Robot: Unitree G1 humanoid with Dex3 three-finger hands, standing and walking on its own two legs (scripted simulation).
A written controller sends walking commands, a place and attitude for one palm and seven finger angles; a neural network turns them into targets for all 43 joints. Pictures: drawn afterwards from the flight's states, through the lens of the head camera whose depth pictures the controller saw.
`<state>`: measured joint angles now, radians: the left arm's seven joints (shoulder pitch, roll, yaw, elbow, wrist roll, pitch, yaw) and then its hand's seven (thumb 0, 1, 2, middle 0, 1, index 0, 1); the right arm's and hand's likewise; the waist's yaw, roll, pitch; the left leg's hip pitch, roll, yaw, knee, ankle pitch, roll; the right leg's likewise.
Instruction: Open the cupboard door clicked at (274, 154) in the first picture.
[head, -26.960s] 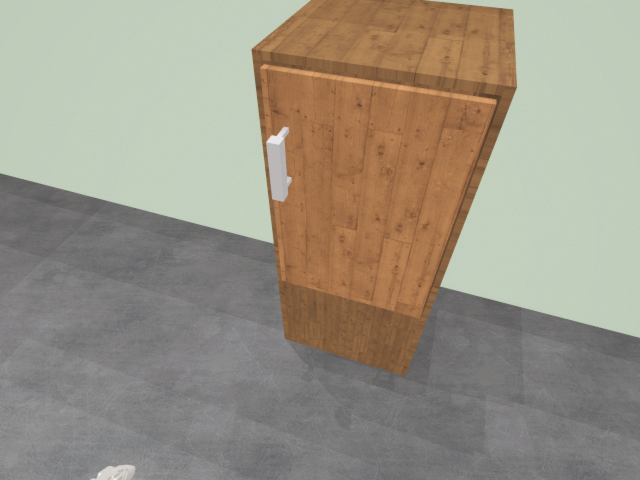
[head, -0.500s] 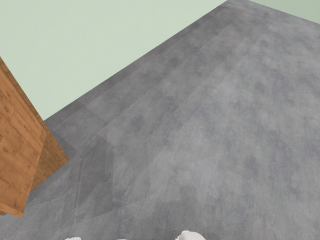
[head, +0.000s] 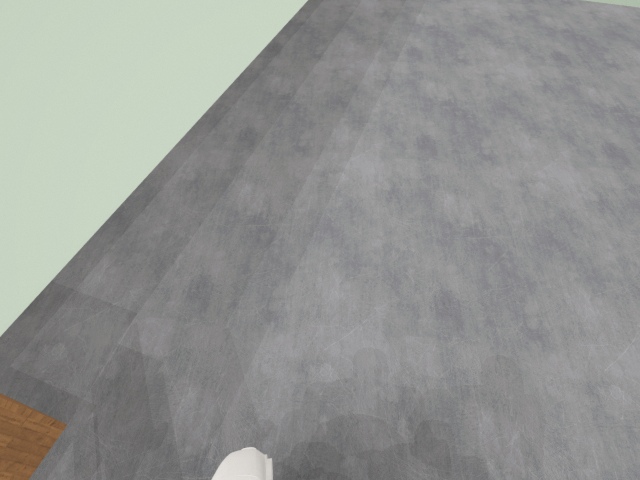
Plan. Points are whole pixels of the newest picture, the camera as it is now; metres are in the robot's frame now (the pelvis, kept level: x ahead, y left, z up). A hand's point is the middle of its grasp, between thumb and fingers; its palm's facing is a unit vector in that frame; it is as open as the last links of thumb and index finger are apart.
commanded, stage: walk to a spot facing it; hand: left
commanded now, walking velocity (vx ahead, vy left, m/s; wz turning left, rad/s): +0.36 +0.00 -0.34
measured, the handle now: out of the picture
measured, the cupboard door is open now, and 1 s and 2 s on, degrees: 44 44 44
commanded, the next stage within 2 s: turn to face it in 1.04 s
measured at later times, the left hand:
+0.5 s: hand (204, 355) +0.32 +0.21 -0.16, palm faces -0.17 -0.97 -0.19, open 7.4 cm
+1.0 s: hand (274, 275) +0.49 +0.11 -0.18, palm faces -0.23 -0.96 -0.17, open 7.2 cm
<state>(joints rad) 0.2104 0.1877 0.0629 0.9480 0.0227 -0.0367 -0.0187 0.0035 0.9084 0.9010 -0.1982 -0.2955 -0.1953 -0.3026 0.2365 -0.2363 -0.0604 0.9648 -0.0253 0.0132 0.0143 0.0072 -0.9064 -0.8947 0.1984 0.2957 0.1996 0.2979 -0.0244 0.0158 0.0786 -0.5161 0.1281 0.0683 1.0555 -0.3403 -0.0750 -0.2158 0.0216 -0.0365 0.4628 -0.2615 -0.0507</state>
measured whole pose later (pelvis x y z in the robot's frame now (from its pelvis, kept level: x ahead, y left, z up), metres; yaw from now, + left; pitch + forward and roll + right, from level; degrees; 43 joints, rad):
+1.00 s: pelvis +0.44 -0.07 +0.00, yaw -16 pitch +0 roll -1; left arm 0.30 0.20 0.06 1.09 0.02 -0.07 -0.01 -0.01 0.94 0.90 -0.20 -0.30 -0.20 -0.30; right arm 0.17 -0.16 -0.05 0.99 -0.02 -0.03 0.03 0.00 -0.91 -0.90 0.20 0.30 0.20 0.30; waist 0.00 -0.02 0.04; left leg -0.49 0.11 0.11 0.66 -0.20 -0.04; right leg -0.04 0.01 -0.09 0.37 -0.34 -0.01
